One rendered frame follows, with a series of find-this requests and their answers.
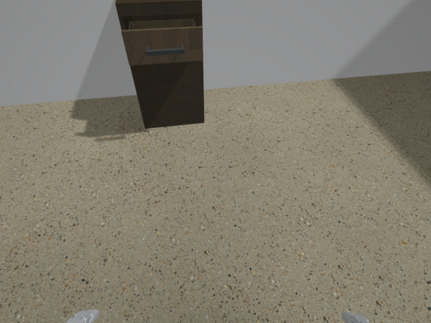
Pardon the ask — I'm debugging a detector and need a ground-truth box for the handle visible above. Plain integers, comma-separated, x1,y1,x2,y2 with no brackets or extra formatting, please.
145,45,185,56

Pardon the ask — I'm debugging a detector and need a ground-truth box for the cabinet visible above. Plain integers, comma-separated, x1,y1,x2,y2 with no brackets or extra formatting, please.
115,0,204,129

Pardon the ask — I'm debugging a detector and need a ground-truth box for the left robot hand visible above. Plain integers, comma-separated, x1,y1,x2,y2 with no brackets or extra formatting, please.
66,310,100,323

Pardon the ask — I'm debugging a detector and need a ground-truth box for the drawer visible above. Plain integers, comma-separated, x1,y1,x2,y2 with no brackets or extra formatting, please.
121,19,203,66

